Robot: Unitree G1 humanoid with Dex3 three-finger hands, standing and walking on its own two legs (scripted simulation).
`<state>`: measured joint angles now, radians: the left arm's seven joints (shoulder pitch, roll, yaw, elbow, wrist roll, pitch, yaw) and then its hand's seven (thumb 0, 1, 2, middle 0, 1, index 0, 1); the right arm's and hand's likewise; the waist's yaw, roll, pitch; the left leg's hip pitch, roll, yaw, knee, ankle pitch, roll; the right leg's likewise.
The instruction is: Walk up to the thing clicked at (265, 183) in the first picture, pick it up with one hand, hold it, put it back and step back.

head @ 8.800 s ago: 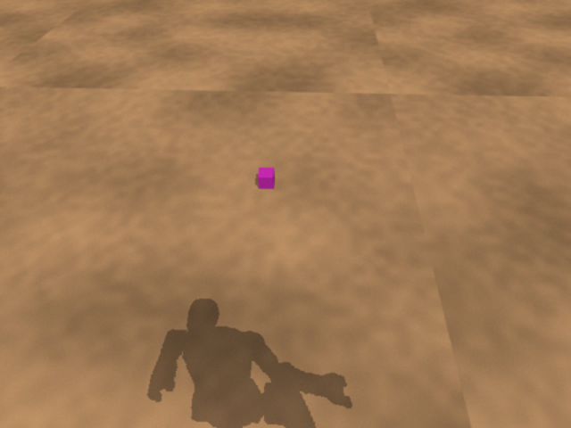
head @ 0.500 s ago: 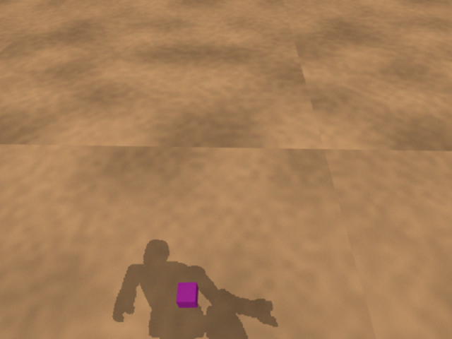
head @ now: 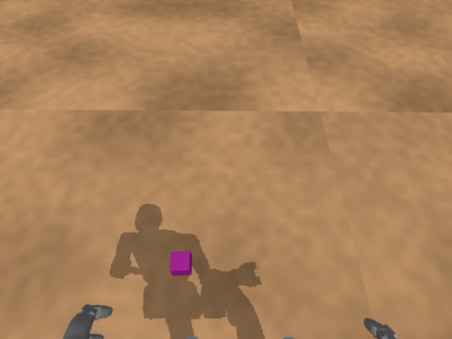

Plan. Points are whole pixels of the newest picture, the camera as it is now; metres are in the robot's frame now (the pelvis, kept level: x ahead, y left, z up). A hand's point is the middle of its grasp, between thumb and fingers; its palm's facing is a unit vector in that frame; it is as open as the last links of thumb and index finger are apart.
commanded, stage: rise first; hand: left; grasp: from above
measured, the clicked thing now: (181, 263) +0.45 +0.22 -0.70
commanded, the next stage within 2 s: none
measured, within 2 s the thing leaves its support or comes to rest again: neither
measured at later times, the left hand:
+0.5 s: hand out of the picture +0.15 +0.27 -0.25, palm faces -0.30 -0.78 -0.55, open 13.8 cm
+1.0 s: hand (145, 288) +0.30 +0.28 -0.43, palm faces -0.48 -0.30 -0.82, open 13.7 cm
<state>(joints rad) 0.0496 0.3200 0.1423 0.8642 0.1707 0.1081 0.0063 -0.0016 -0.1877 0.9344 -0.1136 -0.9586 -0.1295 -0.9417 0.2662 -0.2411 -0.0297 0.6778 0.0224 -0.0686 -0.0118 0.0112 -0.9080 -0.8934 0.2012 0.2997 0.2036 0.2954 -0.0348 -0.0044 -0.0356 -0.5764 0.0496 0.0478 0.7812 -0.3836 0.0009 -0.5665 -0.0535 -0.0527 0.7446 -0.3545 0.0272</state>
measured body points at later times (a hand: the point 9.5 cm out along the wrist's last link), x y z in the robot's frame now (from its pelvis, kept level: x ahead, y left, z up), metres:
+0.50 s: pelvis -0.03 +0.00 -0.10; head +0.09 +0.02 +0.33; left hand +0.16 +0.31 -0.21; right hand +0.16 -0.25 -0.19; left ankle +0.00 +0.12 -0.71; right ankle +0.00 -0.14 -0.71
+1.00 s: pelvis -0.09 -0.01 -0.29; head +0.12 +0.01 +0.10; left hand +0.32 +0.29 -0.39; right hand +0.02 -0.29 -0.42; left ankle +0.00 +0.12 -0.71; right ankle +0.00 -0.14 -0.71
